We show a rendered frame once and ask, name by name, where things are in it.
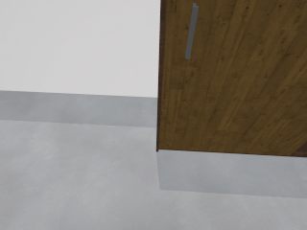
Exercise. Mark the wardrobe door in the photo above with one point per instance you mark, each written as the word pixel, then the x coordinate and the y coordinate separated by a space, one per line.
pixel 244 88
pixel 303 148

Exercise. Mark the handle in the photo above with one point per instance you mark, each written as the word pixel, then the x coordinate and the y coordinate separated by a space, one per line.
pixel 193 22

